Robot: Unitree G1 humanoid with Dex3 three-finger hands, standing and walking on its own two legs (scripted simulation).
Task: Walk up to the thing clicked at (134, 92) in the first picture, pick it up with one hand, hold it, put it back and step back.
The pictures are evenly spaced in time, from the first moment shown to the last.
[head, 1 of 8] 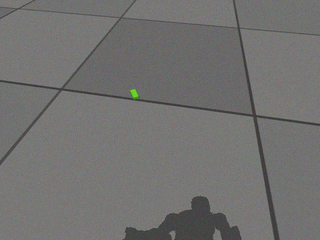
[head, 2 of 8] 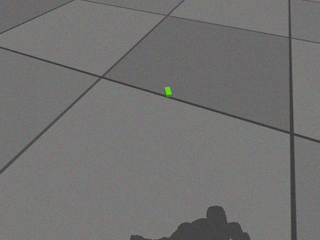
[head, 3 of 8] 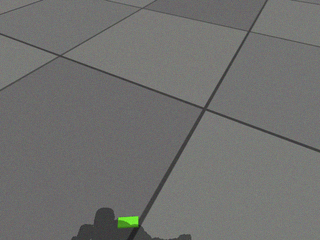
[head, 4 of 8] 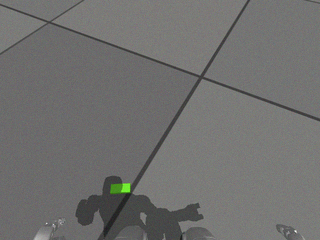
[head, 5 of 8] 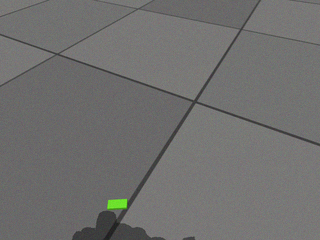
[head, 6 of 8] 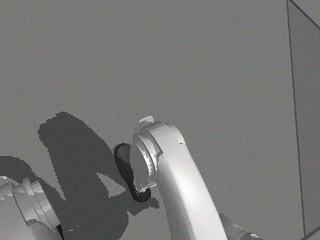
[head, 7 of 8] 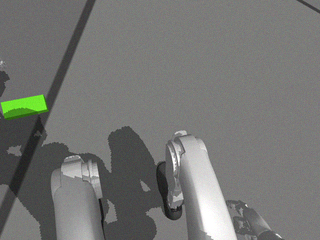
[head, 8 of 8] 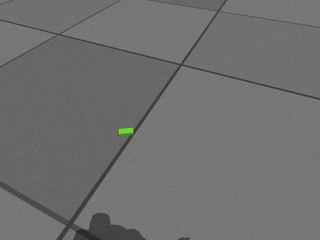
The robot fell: no
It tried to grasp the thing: yes
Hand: left
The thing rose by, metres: 0.68
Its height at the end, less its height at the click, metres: +0.00
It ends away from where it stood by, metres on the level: 0.02
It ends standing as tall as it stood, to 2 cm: yes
